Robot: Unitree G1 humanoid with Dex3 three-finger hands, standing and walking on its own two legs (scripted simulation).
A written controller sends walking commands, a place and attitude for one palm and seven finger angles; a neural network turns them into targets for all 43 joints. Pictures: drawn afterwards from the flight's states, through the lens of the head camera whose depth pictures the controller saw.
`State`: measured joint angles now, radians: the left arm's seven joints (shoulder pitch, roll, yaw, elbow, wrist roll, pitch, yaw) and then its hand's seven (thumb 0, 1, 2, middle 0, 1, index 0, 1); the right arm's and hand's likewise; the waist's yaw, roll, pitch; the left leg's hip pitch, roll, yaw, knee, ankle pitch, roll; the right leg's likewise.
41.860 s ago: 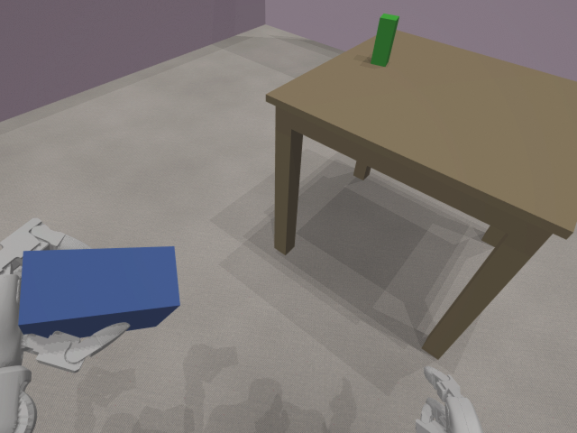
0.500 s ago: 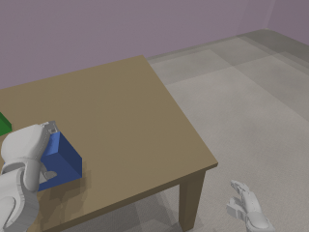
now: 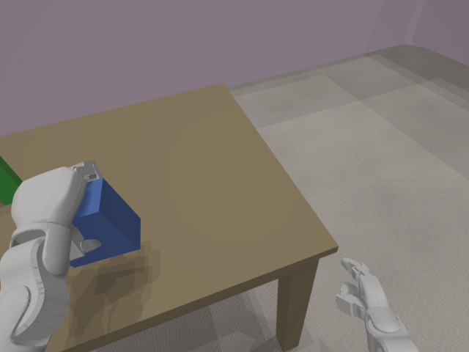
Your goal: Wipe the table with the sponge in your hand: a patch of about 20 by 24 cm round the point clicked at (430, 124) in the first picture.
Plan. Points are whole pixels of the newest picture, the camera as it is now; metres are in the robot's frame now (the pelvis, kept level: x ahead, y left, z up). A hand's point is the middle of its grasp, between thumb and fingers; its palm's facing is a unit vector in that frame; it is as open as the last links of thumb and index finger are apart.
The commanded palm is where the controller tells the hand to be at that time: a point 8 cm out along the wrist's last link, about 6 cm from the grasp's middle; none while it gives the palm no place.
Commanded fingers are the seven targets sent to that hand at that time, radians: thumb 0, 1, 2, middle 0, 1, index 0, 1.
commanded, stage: lift the sponge slowly off the table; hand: left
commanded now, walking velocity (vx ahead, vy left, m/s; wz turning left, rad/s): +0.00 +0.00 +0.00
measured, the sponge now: (95, 231) +0.25 +0.28 +0.11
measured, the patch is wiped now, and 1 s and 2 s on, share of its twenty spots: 1.00 1.00 1.00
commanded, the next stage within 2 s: bring the sponge back beside the body in 0.20 s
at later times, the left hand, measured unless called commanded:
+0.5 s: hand (70, 217) +0.23 +0.29 +0.16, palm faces +0.15 -0.10 -0.98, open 10.0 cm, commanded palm +0.19 +0.30 +0.22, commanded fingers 0.00 0.10 1.30 -1.20 -1.60 -1.20 -1.60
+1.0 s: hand (68, 235) +0.21 +0.29 +0.15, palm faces +0.17 -0.14 -0.98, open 10.0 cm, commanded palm +0.17 +0.28 +0.21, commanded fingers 0.00 0.10 1.30 -1.20 -1.60 -1.20 -1.60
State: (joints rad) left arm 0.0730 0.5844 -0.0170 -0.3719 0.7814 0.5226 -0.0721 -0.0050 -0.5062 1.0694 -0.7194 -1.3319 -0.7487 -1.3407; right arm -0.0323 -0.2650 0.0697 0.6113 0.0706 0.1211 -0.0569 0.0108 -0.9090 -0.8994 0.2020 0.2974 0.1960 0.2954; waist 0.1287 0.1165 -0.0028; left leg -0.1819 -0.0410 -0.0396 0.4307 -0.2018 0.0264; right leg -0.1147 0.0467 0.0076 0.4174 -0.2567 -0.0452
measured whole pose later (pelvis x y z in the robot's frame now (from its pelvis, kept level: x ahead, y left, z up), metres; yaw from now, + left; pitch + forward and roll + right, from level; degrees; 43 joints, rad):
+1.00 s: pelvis +0.00 +0.00 +0.00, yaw +0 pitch -3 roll +0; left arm 0.21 0.57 0.01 -0.46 0.77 0.54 -0.04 0.00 -0.51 1.07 -0.72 -1.33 -0.75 -1.34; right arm -0.02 -0.27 0.07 0.60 0.07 0.14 -0.06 0.01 -0.91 -0.90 0.20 0.30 0.20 0.30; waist 0.14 0.11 -0.01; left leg -0.18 -0.04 -0.04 0.45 -0.22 0.03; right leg -0.11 0.05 0.01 0.43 -0.26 -0.04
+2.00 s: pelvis +0.00 -0.01 +0.00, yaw +0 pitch -4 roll +0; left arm 0.35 0.55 -0.03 -0.50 0.79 0.48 -0.01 0.00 -0.50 1.07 -0.72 -1.33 -0.75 -1.34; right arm 0.01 -0.27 0.05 0.60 0.06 0.12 -0.06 0.01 -0.91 -0.90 0.20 0.30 0.20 0.30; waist 0.13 0.11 -0.01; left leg -0.16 -0.02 -0.04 0.46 -0.23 0.01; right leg -0.09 0.07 0.01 0.44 -0.28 -0.06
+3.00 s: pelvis -0.11 +0.03 -0.02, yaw +3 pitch +1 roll -4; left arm 0.48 0.40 0.34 -0.60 -0.08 -0.13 0.12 -0.01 -0.51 1.07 -0.73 -1.33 -0.75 -1.34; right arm 0.19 -0.22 0.03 0.56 0.02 -0.02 -0.08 0.01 -0.91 -0.90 0.21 0.30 0.20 0.30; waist 0.02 0.01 -0.03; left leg -0.55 -0.01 -0.03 0.67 -0.23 0.04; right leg -0.37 0.07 -0.02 0.61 -0.27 0.00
